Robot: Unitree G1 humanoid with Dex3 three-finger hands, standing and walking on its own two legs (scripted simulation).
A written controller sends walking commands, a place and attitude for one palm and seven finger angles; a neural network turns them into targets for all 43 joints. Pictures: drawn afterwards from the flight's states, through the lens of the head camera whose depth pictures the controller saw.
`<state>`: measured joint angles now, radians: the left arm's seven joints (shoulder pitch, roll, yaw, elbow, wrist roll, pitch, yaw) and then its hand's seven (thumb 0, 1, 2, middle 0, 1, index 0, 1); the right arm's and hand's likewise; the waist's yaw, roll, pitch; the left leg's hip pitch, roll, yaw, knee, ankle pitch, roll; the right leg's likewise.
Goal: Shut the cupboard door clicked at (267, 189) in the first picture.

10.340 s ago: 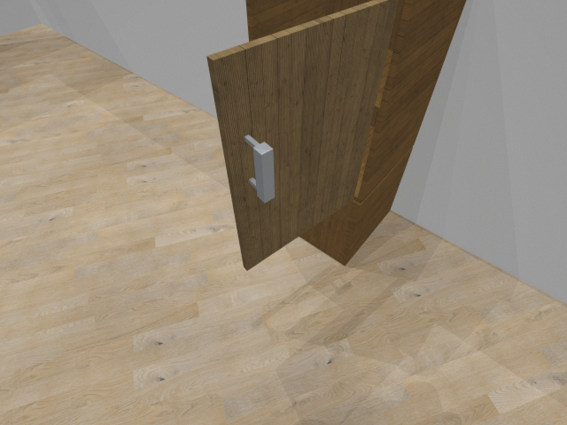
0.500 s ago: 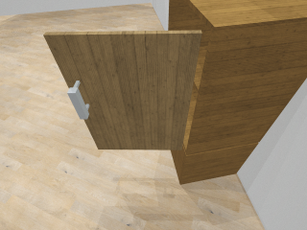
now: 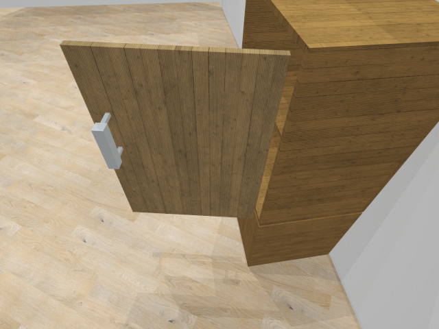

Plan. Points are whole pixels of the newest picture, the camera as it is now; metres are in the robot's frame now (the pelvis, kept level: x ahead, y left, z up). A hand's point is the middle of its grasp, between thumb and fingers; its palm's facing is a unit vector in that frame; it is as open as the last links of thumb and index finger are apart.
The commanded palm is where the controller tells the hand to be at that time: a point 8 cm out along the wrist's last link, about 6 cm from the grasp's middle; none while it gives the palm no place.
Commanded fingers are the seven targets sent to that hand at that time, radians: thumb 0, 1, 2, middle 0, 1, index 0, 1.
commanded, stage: come to a stop and stand still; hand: left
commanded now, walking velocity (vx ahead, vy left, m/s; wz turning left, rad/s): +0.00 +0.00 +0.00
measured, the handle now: (111, 140) +0.50 +0.29 +0.03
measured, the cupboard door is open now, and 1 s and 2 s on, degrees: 78 78 78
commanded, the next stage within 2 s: look again from close up in 0.42 s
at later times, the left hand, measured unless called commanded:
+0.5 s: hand out of the picture +0.03 +0.21 -0.17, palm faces +0.02 -0.97 -0.23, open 7.4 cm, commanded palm none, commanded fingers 0.00 0.90 0.90 -0.20 -0.30 -0.20 -0.30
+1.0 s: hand out of the picture +0.03 +0.22 -0.17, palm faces +0.01 -0.97 -0.23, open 7.4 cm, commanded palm none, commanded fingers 0.00 0.90 0.90 -0.20 -0.30 -0.20 -0.30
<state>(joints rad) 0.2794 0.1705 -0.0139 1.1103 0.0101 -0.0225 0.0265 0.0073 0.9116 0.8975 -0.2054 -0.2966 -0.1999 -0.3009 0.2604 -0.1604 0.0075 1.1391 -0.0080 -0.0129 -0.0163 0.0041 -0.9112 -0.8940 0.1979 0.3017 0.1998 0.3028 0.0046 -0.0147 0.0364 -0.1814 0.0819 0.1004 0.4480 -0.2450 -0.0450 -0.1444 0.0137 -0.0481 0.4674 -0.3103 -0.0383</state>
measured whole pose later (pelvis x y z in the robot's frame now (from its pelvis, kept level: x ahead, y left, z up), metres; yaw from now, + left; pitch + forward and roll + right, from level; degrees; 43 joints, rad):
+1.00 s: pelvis +0.01 +0.02 +0.00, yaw +0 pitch +0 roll +1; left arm 0.22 0.22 0.00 1.11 0.01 -0.02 0.02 0.01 0.91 0.90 -0.21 -0.30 -0.20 -0.30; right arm 0.19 -0.20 0.00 1.15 -0.01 -0.02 -0.02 0.00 -0.91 -0.89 0.20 0.30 0.20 0.30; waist 0.01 -0.02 0.04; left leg -0.15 0.05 0.11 0.39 -0.23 -0.02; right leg -0.11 -0.02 -0.04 0.41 -0.29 -0.01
